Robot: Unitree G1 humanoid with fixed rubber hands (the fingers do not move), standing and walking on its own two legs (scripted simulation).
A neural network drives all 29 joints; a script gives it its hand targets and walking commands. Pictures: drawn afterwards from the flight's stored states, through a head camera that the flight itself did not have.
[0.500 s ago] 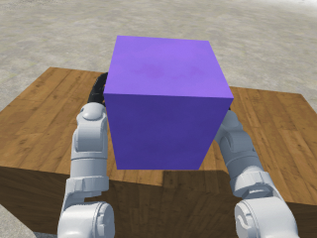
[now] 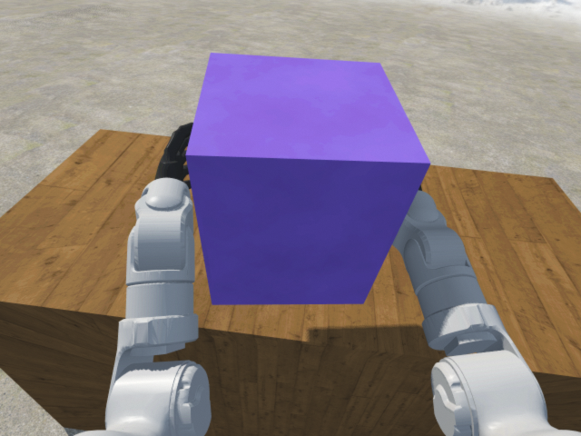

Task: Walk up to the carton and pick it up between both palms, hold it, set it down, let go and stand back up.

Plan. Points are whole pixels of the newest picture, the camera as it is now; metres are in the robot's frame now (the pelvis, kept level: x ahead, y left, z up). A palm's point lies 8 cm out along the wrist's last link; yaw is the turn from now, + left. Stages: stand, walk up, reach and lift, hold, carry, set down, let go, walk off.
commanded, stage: hold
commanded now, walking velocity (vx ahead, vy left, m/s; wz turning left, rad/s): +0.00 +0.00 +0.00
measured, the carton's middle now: (293, 188) +0.37 +0.00 +0.21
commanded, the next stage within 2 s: none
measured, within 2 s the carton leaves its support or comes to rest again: neither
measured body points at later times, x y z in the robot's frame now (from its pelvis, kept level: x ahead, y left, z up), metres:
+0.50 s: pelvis +0.00 -0.01 +0.00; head -0.05 +0.02 +0.45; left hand +0.38 +0.16 +0.22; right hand +0.39 -0.15 +0.21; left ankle +0.03 +0.12 -0.75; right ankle +0.03 -0.11 -0.75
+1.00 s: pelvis +0.01 -0.01 +0.00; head -0.04 +0.02 +0.45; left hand +0.38 +0.16 +0.22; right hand +0.39 -0.15 +0.21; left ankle +0.03 +0.12 -0.75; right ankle +0.03 -0.11 -0.75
